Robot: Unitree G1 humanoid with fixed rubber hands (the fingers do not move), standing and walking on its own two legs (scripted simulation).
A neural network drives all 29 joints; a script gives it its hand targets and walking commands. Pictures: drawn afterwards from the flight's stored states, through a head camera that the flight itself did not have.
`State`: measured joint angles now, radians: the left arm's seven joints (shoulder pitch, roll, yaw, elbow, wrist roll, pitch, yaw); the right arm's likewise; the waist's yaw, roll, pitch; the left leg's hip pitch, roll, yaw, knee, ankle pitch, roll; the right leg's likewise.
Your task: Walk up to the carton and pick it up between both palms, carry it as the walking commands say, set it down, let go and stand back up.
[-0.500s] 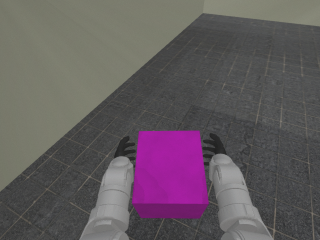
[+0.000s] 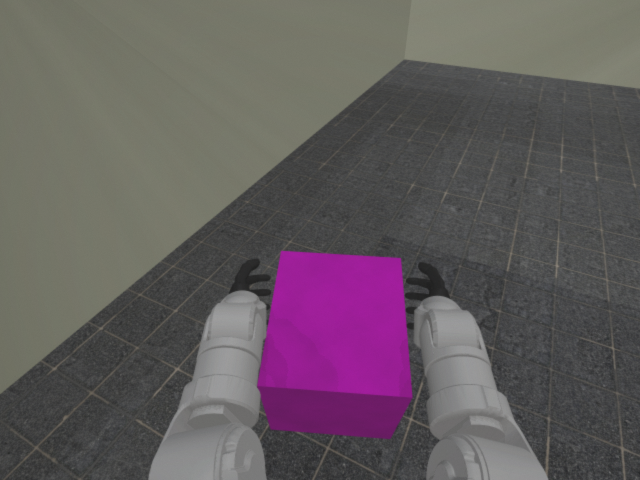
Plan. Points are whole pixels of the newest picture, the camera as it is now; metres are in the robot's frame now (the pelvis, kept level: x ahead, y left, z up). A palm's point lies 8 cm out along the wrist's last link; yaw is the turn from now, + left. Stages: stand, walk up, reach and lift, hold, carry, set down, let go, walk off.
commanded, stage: reach and lift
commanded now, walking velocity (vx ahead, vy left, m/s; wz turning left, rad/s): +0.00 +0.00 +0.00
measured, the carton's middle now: (335, 344) +0.33 +0.00 -0.03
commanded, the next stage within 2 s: hold in 0.80 s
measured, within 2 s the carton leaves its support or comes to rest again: neither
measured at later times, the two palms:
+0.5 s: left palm (235, 318) +0.31 +0.14 +0.06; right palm (434, 316) +0.31 -0.13 +0.06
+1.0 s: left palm (240, 320) +0.30 +0.13 +0.07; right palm (440, 321) +0.30 -0.13 +0.07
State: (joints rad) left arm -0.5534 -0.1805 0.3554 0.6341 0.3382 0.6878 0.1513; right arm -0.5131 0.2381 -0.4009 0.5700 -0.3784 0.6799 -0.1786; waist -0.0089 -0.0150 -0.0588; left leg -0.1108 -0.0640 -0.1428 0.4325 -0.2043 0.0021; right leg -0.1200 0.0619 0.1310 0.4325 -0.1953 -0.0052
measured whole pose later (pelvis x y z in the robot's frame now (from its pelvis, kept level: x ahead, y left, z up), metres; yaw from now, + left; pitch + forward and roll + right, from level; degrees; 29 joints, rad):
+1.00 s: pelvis -0.01 +0.00 +0.00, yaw +0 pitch -7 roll +0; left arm -0.47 -0.22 0.31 0.57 0.32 0.69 0.19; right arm -0.44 0.21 -0.34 0.52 -0.33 0.70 -0.18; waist 0.00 -0.01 -0.09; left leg -0.10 -0.06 -0.12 0.43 -0.20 0.01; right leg -0.11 0.05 0.12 0.43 -0.19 0.00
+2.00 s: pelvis -0.06 -0.09 -0.01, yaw -8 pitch +3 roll +1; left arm -0.48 -0.23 0.24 0.02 0.14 1.12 0.31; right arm -0.52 0.24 -0.26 0.06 -0.17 1.10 -0.31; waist 0.03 -0.02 -0.16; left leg -0.32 0.01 0.07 0.53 -0.26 0.00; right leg -0.42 0.04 -0.06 0.49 -0.13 -0.08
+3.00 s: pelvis -0.03 -0.07 -0.01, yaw -8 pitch +2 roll +0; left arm -0.55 -0.21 0.26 0.18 0.15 0.99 0.29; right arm -0.52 0.24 -0.29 0.14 -0.16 0.97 -0.32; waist 0.01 -0.02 -0.09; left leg -0.28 -0.01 0.07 0.57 -0.33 0.03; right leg -0.39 0.02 -0.05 0.55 -0.21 -0.04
